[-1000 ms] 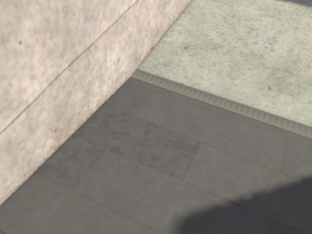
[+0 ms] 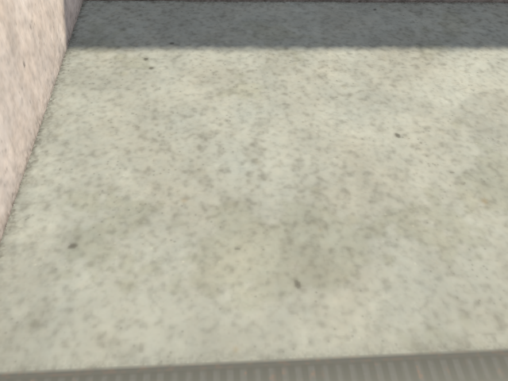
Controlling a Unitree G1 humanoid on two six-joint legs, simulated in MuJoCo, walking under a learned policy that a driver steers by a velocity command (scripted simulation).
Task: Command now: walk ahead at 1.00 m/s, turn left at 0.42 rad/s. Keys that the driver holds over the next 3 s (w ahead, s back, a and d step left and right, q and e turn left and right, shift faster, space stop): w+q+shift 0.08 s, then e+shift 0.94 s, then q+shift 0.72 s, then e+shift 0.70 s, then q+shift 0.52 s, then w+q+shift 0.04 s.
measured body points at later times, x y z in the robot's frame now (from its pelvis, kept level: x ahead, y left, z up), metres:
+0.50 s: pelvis +0.45 +0.07 -0.08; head +0.47 +0.08 +0.37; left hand +0.58 +0.33 -0.20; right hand +0.53 -0.19 -0.21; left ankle +0.30 +0.15 -0.66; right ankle +0.59 +0.03 -0.80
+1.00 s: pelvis +0.59 +0.16 -0.06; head +0.63 +0.15 +0.39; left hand +0.87 +0.36 -0.15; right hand +0.60 -0.16 -0.14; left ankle +0.69 +0.24 -0.80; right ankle +0.52 +0.04 -0.70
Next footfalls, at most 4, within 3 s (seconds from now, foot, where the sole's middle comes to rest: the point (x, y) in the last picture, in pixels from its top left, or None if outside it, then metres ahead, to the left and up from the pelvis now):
0.06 left None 0.25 0.10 -0.80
0.44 right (258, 342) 0.63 0.03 -0.83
0.82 left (198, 307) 0.72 0.22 -0.83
1.24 right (258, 376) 0.53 0.03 -0.83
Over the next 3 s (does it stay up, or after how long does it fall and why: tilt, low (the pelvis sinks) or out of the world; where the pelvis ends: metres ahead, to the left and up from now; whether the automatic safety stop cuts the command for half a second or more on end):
stays up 0.77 0.10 -0.06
